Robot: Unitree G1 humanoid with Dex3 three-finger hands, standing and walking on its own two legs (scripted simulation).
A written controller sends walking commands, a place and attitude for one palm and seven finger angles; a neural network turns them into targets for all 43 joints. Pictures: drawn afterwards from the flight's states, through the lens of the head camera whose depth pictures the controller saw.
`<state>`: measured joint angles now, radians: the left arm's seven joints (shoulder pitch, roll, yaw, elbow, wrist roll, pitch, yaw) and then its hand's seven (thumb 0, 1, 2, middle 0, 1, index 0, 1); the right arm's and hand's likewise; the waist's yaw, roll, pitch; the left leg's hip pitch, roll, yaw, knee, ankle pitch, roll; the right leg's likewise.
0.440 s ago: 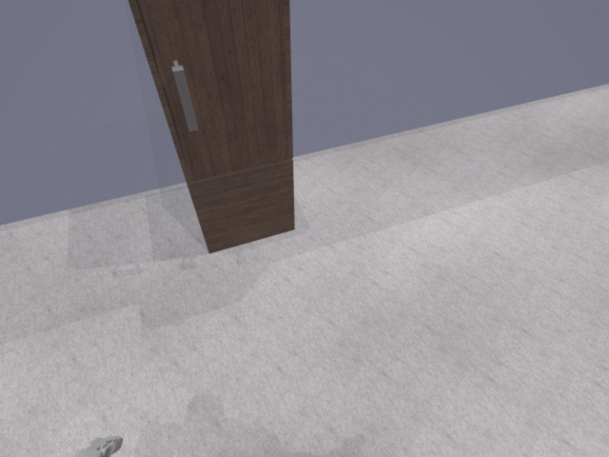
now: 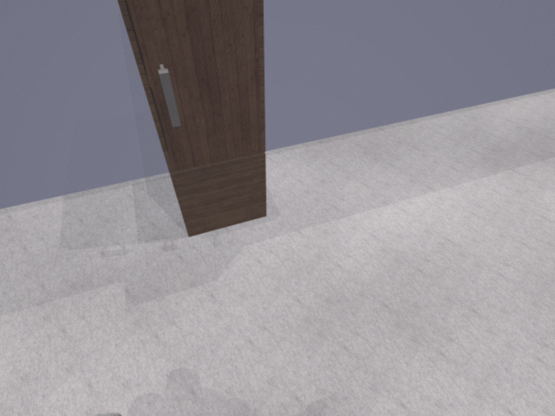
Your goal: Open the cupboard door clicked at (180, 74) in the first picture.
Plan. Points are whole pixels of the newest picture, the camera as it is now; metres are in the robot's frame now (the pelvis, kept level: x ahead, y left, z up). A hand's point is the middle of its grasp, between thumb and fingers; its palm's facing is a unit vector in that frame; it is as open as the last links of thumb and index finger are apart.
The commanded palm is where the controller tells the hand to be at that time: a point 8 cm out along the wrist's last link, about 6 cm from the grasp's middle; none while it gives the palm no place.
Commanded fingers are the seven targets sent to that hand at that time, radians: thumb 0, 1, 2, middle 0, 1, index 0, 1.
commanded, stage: stand and wait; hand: left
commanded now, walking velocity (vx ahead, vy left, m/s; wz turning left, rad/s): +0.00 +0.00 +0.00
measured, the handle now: (169, 95) +0.94 +0.39 -0.05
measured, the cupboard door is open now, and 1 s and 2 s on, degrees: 0 0 0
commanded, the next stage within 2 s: look at it before walking up in 0.62 s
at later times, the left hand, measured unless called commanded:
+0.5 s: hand out of the picture +0.06 +0.24 -0.15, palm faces -0.02 -0.94 -0.34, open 7.4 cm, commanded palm none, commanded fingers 0.00 0.90 0.90 -0.20 -0.30 -0.20 -0.30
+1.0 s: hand out of the picture +0.04 +0.25 -0.15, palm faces -0.03 -0.94 -0.33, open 7.4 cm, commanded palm none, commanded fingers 0.00 0.90 0.90 -0.20 -0.30 -0.20 -0.30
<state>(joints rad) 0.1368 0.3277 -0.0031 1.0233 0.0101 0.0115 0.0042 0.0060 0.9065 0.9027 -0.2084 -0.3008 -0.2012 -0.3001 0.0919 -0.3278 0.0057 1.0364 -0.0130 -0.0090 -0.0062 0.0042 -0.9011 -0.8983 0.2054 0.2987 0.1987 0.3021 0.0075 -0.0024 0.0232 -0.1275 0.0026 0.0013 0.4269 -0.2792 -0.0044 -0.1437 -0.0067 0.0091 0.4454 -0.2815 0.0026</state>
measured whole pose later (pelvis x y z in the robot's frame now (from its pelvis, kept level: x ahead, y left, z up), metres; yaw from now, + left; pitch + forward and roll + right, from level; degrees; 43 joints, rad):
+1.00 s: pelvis -0.03 +0.00 +0.01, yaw +0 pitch -2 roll +0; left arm 0.15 0.33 -0.01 1.09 0.01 0.00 0.00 0.01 0.91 0.90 -0.21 -0.30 -0.20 -0.30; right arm 0.13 -0.33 0.01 1.12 -0.01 -0.01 0.00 0.00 -0.90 -0.90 0.20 0.30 0.20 0.30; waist 0.00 0.00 0.03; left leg -0.13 0.01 0.01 0.36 -0.20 -0.01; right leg -0.14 0.00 0.02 0.37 -0.20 0.00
